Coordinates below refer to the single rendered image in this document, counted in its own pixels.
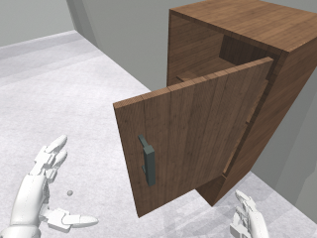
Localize left robot forearm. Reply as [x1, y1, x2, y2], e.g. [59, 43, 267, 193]
[0, 224, 42, 238]

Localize robot right hand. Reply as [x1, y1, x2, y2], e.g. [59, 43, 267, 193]
[230, 190, 270, 238]

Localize handle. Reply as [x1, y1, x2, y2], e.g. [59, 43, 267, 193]
[138, 134, 156, 186]

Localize robot left hand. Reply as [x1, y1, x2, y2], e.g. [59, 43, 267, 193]
[9, 134, 99, 234]

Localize cupboard door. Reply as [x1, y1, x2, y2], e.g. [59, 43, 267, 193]
[112, 57, 274, 218]

